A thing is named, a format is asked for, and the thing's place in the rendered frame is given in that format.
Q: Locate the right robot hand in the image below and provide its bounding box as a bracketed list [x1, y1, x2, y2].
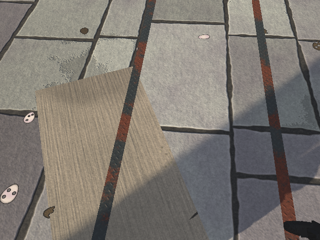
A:
[283, 220, 320, 240]

